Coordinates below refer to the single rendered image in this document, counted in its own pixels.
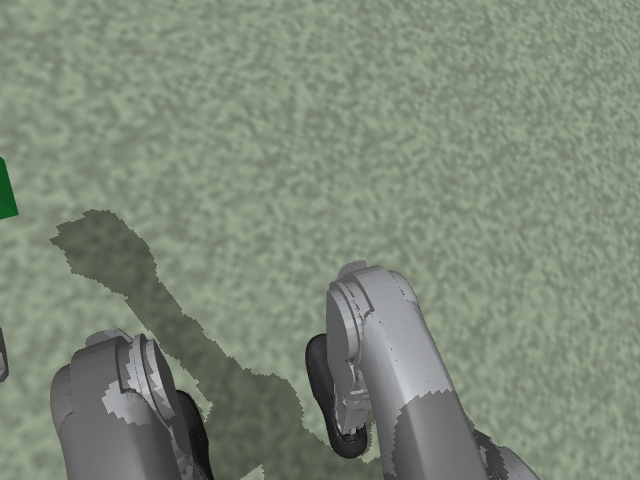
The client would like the right robot hand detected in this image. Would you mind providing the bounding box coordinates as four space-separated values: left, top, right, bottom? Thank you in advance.
472 430 540 480

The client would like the left robot foot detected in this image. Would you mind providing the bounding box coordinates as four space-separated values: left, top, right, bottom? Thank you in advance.
176 390 214 480

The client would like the right robot foot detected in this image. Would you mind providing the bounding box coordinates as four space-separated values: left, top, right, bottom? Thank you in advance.
305 334 367 459

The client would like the small box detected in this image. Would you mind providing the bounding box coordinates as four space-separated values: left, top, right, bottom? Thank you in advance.
0 157 19 219

